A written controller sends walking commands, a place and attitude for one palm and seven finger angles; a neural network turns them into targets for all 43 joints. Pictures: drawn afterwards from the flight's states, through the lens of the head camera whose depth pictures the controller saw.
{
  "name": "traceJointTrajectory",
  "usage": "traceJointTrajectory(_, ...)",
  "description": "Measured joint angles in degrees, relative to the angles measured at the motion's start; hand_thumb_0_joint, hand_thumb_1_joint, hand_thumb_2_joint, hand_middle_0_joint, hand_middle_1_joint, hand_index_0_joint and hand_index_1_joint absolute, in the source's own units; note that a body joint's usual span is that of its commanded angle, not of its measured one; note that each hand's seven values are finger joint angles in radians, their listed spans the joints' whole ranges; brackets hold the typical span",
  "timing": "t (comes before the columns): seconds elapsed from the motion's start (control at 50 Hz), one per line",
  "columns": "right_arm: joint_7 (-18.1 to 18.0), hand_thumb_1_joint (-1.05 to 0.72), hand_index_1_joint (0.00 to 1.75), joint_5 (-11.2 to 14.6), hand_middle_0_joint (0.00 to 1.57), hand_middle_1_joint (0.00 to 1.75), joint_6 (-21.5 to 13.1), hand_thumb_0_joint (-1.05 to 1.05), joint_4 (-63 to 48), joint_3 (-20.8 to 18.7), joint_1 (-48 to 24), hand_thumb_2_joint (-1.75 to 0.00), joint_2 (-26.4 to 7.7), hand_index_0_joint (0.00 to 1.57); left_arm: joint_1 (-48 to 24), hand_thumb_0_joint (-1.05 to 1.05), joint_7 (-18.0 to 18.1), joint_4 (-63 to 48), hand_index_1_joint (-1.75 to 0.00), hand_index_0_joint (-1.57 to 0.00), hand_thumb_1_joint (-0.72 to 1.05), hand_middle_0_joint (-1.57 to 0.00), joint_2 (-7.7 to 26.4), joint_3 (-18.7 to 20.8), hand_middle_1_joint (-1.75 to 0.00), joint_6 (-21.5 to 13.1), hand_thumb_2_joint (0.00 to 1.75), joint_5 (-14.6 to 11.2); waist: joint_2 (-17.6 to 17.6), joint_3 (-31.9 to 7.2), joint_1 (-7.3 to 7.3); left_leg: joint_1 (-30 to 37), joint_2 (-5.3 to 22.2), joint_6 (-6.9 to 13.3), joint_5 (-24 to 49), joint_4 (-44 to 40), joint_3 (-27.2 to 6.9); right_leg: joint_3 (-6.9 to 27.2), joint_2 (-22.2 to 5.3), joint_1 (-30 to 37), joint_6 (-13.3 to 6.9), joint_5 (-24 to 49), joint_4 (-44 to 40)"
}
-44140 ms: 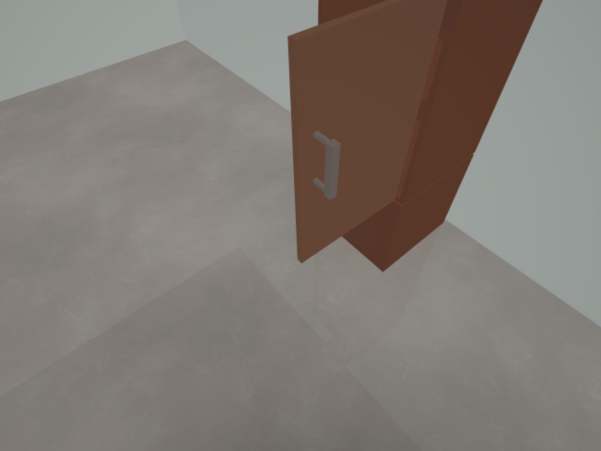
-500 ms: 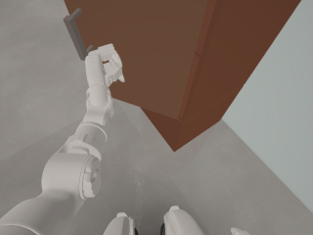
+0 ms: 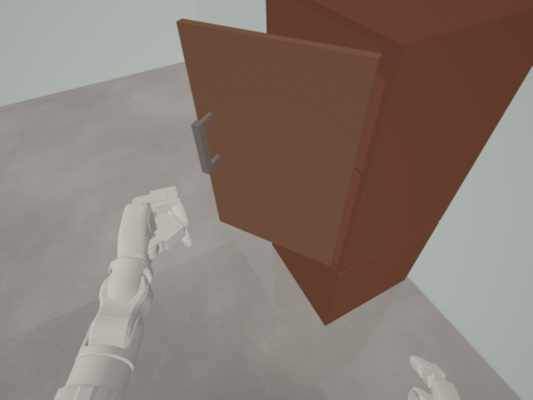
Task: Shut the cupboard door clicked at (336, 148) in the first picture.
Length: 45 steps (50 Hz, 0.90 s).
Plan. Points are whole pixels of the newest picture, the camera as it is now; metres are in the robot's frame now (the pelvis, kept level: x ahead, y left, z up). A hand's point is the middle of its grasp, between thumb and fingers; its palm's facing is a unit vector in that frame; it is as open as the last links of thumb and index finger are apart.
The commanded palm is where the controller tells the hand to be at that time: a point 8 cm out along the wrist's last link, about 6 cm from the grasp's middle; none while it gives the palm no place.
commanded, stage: draw the hand back to the body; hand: left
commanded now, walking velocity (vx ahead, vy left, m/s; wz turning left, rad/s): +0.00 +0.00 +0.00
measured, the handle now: (207, 143) +0.65 +0.16 +0.01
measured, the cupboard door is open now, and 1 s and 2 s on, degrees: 35 35 35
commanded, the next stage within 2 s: step back with the hand held close in 0.98 s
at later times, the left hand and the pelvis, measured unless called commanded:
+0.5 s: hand (26, 288) +0.21 +0.27 +0.16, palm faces +0.39 -0.84 -0.37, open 5.3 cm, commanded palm +0.16 +0.31 +0.18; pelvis +0.01 +0.02 +0.02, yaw +2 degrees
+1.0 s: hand out of the picture +0.18 +0.28 +0.18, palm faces +0.47 -0.79 -0.40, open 7.4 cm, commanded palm +0.13 +0.32 +0.19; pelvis +0.00 +0.01 +0.02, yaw +2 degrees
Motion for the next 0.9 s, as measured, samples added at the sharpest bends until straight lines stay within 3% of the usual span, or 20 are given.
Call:
traceJointTrajectory(0.12, -2.2, -0.91, 0.3, 0.3, 0.19, 0.3, 1.0, 0.01, -1.8, 1.8, -4.7, -0.89, 1.1, 0.2, 8.0, 0.01, 0.2, -9.6, -1.27, -1.08, 0.9, -1.08, 3.0, -1.5, -1.26, 5.2, 0.9, 1.5, 0.5, 2.1, 2.25, 8.2, -0.6, 0.6, 2.8, -6.8, -0.8, -0.5, -0.5, 8.7, 0.5, 2.8, -7.4)
traceJointTrajectory(0.3, -1.7, -0.9, 0.3, -1.1, 0.2, 0.3, -0.7, 0.01, -2.5, 4.2, -5.7, -0.89, 2.5, 0.2, 18.9, 0.01, 1.1, -24.0, -1.01, -0.85, 0.9, -0.85, 4.5, 1.7, -1.0, 9.2, 0.9, 2.1, 1.7, 3.8, 4.63, 15.1, -1.6, 1.2, 5.2, -13.0, -1.7, -1.1, -1.4, 16.1, 1.2, 5.1, -13.9)
traceJointTrajectory(0.48, -1.0, -0.9, 0.3, -1.9, 0.2, 0.3, -1.7, 0.01, -0.1, 4.1, -3.1, -0.89, 2.8, 0.2, 28.9, 0.01, 1.8, -33.6, -0.74, -0.6, 0.9, -0.6, 7.2, 9.4, -0.73, 9.5, 0.9, 1.9, 2.7, 4.2, 5.28, 16.8, -1.9, 1.5, 5.7, -14.3, -1.9, -1.3, -1.6, 18.2, 1.6, 5.6, -15.6)
traceJointTrajectory(0.66, -1.4, -0.9, 0.3, -1.7, 0.2, 0.3, -4.1, 0.01, 2.4, 2.0, -1.0, -0.89, 1.2, 0.2, 37.0, 0.01, 3.1, -38.9, -0.47, -0.36, 0.89, -0.36, 10.0, 18.0, -0.47, 7.5, 0.9, 1.3, 3.1, 4.0, 5.56, 16.5, -1.7, 1.5, 5.5, -13.5, -1.8, -1.2, -1.4, 17.9, 1.6, 5.7, -15.3)
traceJointTrajectory(0.9, -2.3, -0.9, 0.3, -1.8, 0.2, 0.3, -7.0, 0.01, 3.2, 1.3, -2.0, -0.89, 0.8, 0.2, 35.1, 0.01, 3.4, -37.4, -0.32, -0.22, 0.89, -0.22, 8.0, 16.0, -0.31, 6.2, 0.9, 1.7, 2.0, 4.4, 5.34, 16.2, -1.5, 1.2, 6.0, -13.3, -1.8, -1.3, -1.3, 17.4, 1.2, 5.9, -14.4)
